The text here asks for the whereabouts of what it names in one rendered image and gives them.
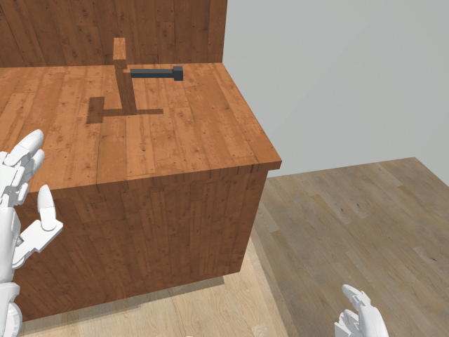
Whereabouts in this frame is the left robot hand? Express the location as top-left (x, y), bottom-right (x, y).
top-left (0, 129), bottom-right (63, 283)

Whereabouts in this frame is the right robot hand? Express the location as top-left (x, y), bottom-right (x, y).
top-left (335, 284), bottom-right (389, 337)

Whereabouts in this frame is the left robot forearm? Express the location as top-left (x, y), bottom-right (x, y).
top-left (0, 282), bottom-right (22, 337)

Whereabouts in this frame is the tap lever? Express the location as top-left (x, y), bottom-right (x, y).
top-left (130, 66), bottom-right (183, 81)

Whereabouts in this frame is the counter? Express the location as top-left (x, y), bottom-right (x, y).
top-left (0, 0), bottom-right (282, 322)

